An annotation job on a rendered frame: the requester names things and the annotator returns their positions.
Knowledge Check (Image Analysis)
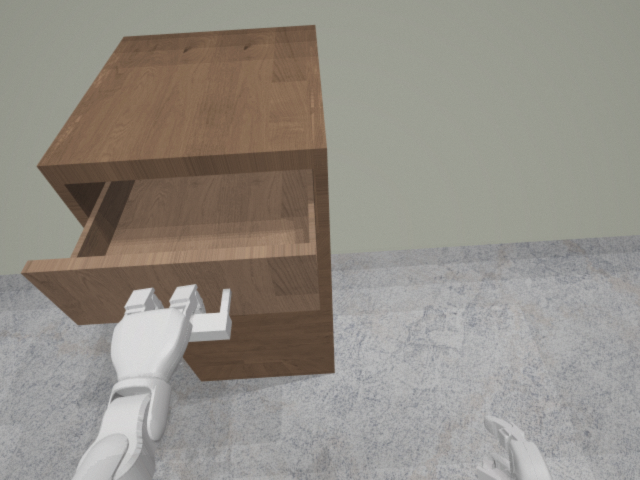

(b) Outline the drawer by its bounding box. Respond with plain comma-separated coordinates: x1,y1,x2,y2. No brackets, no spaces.
21,169,320,325

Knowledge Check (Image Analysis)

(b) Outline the handle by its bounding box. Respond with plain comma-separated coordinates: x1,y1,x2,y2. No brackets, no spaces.
189,289,232,342

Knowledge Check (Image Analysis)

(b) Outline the robot left forearm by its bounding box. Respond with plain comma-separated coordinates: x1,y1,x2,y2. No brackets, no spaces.
71,376,172,480

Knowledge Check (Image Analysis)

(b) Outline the cabinet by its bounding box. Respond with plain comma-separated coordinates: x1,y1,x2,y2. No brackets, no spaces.
37,25,335,382

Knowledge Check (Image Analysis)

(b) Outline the right robot hand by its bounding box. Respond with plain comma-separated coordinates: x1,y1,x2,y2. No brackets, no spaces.
476,416,553,480

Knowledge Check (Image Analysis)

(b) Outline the left robot hand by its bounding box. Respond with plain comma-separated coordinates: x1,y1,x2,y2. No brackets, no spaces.
111,284,206,383

